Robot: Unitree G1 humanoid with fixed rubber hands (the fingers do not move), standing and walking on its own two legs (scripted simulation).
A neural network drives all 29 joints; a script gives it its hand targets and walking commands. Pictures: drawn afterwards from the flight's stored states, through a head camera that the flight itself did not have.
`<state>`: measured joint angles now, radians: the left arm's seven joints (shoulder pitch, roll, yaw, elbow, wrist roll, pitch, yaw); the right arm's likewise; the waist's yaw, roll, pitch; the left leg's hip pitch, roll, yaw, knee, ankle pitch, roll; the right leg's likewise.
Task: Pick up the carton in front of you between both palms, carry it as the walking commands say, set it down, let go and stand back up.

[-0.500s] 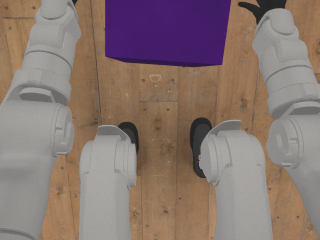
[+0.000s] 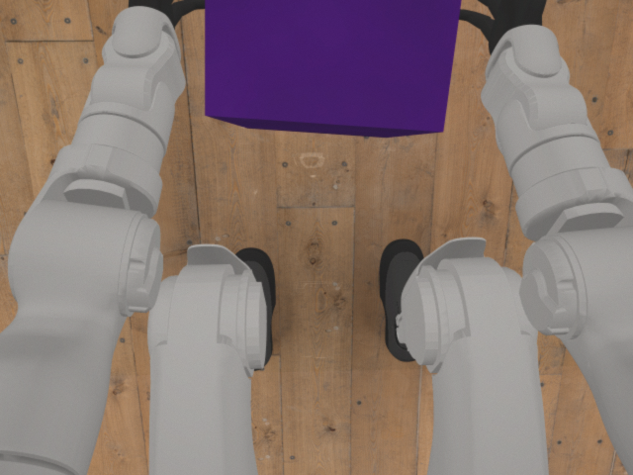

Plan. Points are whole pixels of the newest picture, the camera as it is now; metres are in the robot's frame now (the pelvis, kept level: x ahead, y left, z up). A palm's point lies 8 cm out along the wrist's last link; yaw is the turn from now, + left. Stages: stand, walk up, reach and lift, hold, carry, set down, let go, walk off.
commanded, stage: reach and lift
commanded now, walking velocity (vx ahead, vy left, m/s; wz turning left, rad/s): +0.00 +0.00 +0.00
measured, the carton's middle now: (326, 38) +0.53 +0.01 -0.25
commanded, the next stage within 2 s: none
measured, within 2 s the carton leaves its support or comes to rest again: leaves its support in 0.36 s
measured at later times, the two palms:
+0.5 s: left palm out of the picture +0.54 +0.15 -0.15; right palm out of the picture +0.54 -0.15 -0.13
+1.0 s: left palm out of the picture +0.49 +0.16 +0.06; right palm out of the picture +0.49 -0.14 +0.07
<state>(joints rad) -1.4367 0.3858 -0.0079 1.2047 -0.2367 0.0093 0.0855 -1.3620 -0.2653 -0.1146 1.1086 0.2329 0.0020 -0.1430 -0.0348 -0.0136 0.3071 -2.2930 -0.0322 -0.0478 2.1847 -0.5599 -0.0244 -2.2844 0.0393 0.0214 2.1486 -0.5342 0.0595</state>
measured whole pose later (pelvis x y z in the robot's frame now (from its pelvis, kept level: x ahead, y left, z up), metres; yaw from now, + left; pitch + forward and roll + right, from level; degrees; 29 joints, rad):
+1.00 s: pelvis +0.00 +0.00 +0.11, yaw +2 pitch +42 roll -1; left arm -1.06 0.05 0.43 0.82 0.22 0.35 0.06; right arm -1.03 0.03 -0.54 0.73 -0.22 0.32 -0.06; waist -0.04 -0.01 -0.20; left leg -2.02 -0.11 -0.08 1.78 -0.50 -0.05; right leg -2.02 0.11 0.09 1.77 -0.49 0.08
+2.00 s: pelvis +0.11 +0.00 +0.38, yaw +2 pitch +12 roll +0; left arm -0.29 -0.12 0.26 0.52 0.18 0.41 0.06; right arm -0.28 0.16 -0.31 0.50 -0.19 0.36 -0.04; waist -0.01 -0.01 -0.19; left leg -0.58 -0.07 -0.13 0.72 -0.33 -0.01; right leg -0.59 0.06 0.15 0.72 -0.33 0.02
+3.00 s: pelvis +0.10 +0.00 +0.41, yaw +2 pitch -4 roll +0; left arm -0.29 -0.16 0.25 0.34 0.27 0.67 0.01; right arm -0.30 0.16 -0.28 0.33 -0.29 0.63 0.01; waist -0.01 0.00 0.00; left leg -0.12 -0.04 -0.13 0.40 -0.21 -0.01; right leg -0.13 0.04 0.14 0.41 -0.21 0.01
